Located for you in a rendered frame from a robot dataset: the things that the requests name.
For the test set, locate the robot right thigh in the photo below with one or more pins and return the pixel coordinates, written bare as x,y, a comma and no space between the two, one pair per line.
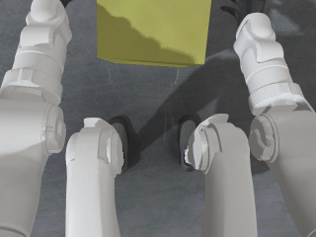
229,209

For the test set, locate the robot left upper arm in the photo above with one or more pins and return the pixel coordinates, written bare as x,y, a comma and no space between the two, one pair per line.
30,131

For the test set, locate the carton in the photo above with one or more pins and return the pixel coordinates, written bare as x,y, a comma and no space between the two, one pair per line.
166,33

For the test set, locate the robot right upper arm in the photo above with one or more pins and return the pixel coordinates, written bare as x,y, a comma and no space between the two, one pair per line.
286,141

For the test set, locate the right robot shin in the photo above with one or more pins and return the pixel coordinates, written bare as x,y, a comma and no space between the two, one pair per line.
218,118

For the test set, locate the robot right hand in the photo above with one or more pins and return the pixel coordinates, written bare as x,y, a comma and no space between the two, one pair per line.
246,7

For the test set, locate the right robot forearm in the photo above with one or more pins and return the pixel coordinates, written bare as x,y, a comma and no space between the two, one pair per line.
266,73

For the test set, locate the left robot forearm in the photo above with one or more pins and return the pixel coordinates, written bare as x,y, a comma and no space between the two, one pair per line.
40,56

